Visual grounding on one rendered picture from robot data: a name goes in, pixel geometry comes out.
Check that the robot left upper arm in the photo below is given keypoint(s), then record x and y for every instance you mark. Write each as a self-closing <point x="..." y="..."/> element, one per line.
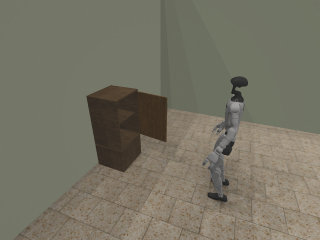
<point x="234" y="116"/>

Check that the cupboard door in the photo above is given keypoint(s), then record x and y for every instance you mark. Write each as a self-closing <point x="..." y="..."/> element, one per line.
<point x="152" y="111"/>

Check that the left robot hand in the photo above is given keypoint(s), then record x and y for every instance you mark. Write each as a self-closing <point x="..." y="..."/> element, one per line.
<point x="212" y="157"/>

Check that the right robot hand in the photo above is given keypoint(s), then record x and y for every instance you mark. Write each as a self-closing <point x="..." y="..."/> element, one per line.
<point x="221" y="127"/>

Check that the robot left shin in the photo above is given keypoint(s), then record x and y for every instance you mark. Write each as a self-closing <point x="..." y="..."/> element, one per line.
<point x="217" y="182"/>

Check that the robot head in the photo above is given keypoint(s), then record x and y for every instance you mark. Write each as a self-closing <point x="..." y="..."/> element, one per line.
<point x="239" y="82"/>

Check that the left robot forearm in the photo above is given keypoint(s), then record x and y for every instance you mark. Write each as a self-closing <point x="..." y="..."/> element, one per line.
<point x="226" y="140"/>

